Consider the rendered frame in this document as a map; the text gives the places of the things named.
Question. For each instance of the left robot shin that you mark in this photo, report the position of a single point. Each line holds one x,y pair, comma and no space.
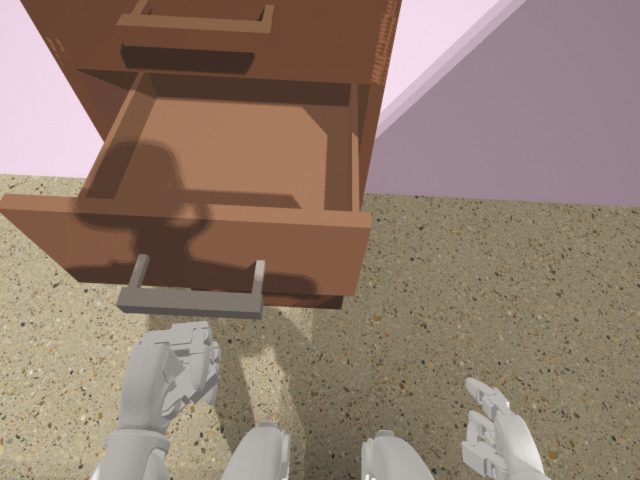
267,424

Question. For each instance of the left robot forearm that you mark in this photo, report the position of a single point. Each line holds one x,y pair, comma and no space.
133,454

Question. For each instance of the robot shin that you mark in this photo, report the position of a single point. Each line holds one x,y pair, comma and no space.
267,424
385,433

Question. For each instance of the right robot shin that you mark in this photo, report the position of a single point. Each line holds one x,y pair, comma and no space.
385,433

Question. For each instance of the right robot hand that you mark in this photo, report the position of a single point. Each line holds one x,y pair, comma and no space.
508,448

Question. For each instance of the cabinet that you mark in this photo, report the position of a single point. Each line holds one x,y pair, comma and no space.
337,41

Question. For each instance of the drawer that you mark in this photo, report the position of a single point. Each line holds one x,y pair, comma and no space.
208,174

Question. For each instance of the left robot hand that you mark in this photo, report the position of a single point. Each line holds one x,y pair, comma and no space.
184,355

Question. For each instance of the handle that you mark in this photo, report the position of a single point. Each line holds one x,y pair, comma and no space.
196,33
134,299

